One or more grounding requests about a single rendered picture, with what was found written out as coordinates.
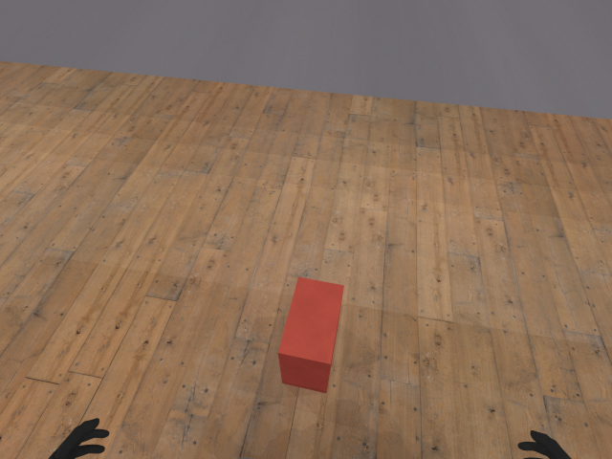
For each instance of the left robot hand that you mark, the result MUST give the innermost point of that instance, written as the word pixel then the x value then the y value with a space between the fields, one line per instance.
pixel 71 449

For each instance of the carton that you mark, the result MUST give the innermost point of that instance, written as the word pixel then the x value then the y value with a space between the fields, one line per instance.
pixel 307 346

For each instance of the right robot hand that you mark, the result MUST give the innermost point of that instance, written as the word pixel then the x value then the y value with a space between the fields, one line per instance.
pixel 545 445

